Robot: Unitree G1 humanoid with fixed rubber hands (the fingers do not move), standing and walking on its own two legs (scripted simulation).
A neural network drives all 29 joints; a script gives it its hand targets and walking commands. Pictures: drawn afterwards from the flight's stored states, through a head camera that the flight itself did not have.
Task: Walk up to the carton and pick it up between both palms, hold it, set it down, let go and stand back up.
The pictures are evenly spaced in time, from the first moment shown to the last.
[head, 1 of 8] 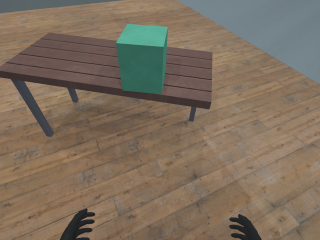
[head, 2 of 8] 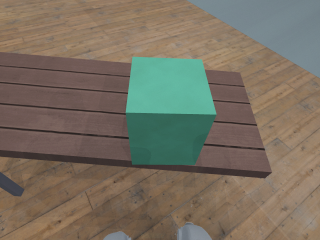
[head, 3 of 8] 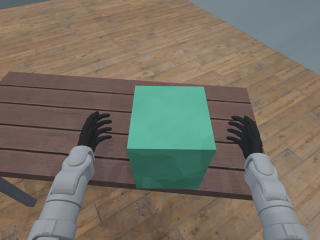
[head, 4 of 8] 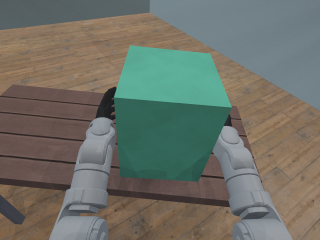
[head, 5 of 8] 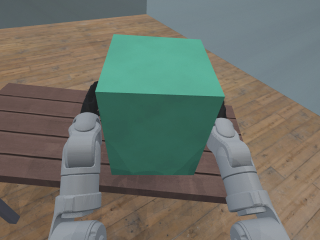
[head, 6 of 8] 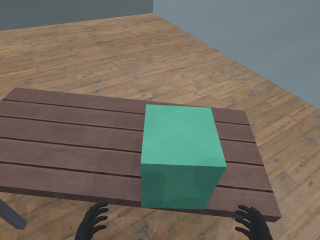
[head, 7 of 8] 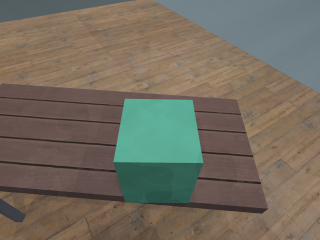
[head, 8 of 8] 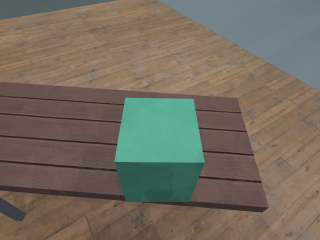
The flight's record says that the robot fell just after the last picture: no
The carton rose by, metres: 0.22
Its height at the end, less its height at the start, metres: +0.00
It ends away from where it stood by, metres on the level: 0.01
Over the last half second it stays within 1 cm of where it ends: yes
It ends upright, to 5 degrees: yes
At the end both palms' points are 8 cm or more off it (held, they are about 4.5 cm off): yes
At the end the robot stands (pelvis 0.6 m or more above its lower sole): yes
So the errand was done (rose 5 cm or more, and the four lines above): yes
